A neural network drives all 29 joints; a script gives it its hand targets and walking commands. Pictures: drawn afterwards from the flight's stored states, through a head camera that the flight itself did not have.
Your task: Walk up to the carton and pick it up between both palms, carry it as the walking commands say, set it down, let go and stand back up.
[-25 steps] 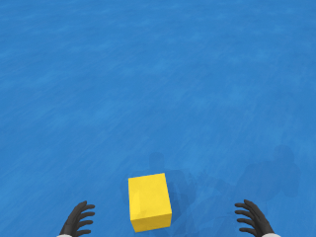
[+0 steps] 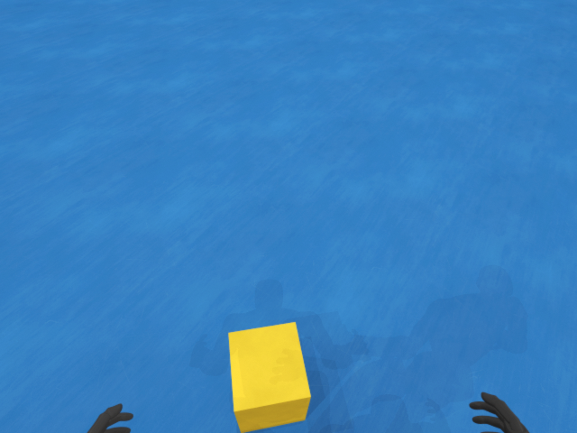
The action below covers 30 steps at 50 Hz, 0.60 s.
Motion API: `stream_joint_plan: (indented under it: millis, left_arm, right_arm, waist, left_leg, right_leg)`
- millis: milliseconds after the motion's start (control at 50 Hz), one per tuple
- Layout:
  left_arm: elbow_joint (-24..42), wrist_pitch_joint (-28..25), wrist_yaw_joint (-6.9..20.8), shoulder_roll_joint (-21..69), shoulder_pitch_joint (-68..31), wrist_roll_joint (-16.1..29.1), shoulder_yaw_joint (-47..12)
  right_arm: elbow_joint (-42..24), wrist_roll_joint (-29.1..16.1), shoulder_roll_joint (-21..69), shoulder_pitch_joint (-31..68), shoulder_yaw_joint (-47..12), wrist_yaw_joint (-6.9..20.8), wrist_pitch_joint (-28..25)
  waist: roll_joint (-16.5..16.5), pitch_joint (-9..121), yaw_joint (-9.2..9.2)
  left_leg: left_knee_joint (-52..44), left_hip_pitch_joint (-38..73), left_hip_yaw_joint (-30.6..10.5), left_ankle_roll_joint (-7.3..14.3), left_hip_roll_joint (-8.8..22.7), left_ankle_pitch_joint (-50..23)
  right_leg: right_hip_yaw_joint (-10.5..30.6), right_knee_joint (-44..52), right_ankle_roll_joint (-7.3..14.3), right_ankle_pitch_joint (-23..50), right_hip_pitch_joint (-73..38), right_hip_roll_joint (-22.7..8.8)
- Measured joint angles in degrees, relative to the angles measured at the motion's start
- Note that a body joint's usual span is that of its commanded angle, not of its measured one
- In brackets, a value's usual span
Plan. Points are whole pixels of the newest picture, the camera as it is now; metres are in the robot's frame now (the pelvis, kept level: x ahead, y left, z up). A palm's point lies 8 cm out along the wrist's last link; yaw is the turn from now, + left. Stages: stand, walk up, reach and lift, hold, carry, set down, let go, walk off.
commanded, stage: stand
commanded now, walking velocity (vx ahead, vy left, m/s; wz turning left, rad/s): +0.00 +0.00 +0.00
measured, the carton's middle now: (268, 378) +0.41 +0.06 -0.65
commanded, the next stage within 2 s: none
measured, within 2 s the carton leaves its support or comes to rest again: neither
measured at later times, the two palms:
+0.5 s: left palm out of the picture +0.10 +0.29 -0.10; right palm out of the picture +0.09 -0.30 -0.09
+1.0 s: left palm out of the picture +0.07 +0.30 -0.10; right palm out of the picture +0.07 -0.31 -0.09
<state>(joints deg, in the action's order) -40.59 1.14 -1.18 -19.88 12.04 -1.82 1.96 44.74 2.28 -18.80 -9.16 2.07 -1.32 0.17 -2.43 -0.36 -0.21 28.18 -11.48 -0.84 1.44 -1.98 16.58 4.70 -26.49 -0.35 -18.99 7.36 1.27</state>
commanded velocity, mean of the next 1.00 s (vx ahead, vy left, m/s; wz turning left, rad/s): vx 0.00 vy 0.00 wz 0.00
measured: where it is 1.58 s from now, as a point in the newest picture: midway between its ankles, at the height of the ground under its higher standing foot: outside the picture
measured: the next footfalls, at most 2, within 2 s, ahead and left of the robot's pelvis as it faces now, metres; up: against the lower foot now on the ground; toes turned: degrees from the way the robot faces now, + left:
none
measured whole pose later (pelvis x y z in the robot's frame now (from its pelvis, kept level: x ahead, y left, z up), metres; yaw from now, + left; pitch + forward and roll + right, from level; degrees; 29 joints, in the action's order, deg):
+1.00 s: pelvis -0.03 +0.00 +0.01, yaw -1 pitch -2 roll +0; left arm -54.9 -0.4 -1.0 -22.0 9.9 -1.3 0.1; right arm 58.5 1.1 -21.2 -6.8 0.9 -0.8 -0.5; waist -1.2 -1.2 -0.3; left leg 21.4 -7.8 -0.5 1.3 -1.5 11.2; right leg 4.8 -20.3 -0.5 -13.7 4.3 1.0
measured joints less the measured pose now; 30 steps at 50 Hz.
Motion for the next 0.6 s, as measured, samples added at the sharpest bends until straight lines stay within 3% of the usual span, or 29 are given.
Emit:
stream_joint_plan:
  millis: [600]
  left_arm:
    - [-10.03, -1.21, -0.20, -1.37, -1.39, 0.28, -1.56]
  right_arm:
    - [10.12, -0.79, -1.56, 1.27, -0.76, 0.31, -0.52]
  waist:
    - [0.84, -0.26, -0.06]
  left_leg:
    - [-4.82, 3.12, 0.56, -0.04, 0.26, -3.45]
  right_leg:
    - [0.26, 4.31, -0.16, 3.41, -2.66, -0.27]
